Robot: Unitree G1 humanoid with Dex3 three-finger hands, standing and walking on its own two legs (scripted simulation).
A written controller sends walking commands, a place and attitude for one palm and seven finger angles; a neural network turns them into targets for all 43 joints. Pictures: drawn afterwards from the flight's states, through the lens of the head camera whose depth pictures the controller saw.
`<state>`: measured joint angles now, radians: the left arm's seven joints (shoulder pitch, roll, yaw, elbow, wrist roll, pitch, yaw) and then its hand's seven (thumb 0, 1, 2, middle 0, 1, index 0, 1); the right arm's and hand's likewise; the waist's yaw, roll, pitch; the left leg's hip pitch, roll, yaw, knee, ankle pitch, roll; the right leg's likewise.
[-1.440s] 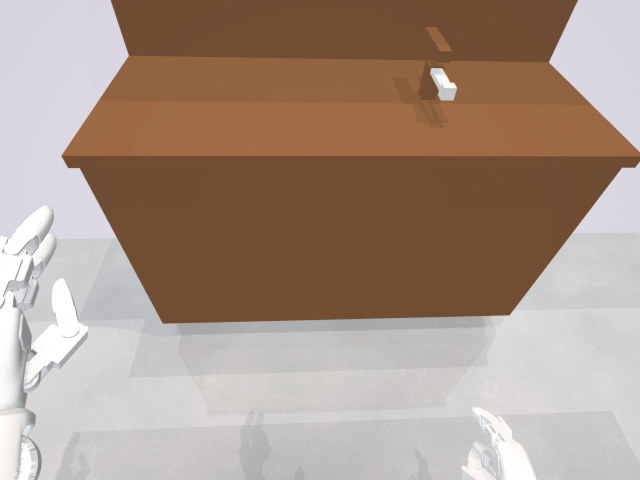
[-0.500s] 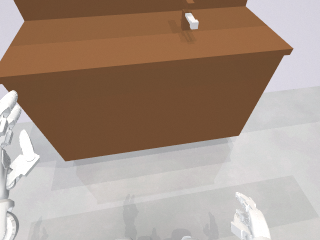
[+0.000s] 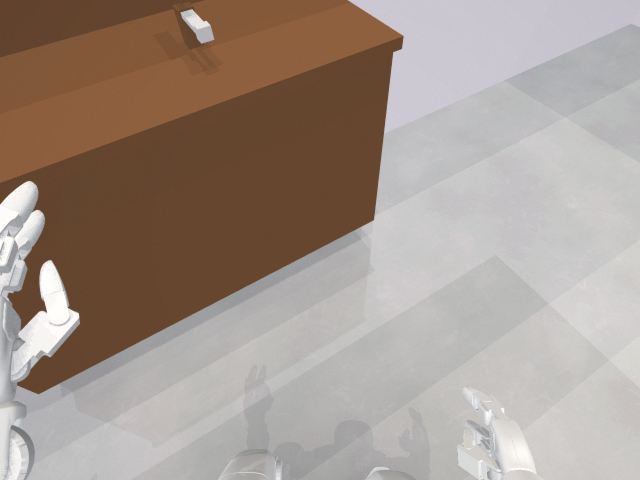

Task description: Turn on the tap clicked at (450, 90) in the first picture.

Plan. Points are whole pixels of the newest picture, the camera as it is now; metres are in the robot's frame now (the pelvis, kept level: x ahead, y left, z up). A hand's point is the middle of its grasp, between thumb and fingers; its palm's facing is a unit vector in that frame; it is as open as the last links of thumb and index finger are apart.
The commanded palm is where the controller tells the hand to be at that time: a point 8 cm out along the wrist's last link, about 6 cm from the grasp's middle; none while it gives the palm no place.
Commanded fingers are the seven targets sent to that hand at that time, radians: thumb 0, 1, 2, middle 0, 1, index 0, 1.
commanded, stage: walk to a spot facing it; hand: left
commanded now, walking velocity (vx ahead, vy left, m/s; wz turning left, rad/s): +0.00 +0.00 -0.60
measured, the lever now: (203, 32) +0.88 +0.28 +0.10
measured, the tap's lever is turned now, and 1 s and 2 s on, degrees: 0 0 0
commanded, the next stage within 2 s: turn to face it in 1.46 s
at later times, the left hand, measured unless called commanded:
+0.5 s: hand (165, 278) +0.26 +0.15 +0.19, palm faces +0.12 -0.90 -0.41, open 7.5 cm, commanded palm +0.23 +0.20 +0.19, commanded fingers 0.00 0.90 0.90 -0.20 -0.30 -0.20 -0.30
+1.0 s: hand (319, 216) +0.33 +0.02 +0.19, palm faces -0.04 -0.93 -0.37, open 7.4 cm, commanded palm +0.30 +0.08 +0.19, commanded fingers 0.00 0.90 0.90 -0.20 -0.30 -0.20 -0.30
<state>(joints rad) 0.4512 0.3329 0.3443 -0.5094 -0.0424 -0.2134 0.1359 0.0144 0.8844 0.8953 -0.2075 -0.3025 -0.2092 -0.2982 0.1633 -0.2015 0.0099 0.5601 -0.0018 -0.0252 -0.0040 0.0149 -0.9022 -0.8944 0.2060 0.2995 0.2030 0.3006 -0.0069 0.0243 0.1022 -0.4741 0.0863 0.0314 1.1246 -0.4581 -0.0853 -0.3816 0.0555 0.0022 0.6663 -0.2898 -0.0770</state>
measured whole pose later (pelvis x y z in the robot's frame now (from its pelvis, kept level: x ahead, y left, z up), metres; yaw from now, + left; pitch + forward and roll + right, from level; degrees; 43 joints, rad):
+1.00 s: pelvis +0.03 -0.09 +0.01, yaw -29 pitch +0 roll +0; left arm 0.47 0.36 0.35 -0.49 -0.03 -0.22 0.15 0.01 0.88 0.90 -0.21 -0.30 -0.21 -0.30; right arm 0.30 -0.27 -0.04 0.60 0.00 -0.04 -0.08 0.02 -0.91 -0.90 0.20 0.30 0.20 0.30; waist -0.01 -0.02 -0.03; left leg -0.32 0.08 0.15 0.54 -0.25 0.00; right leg -0.19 0.06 -0.03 0.55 -0.36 -0.07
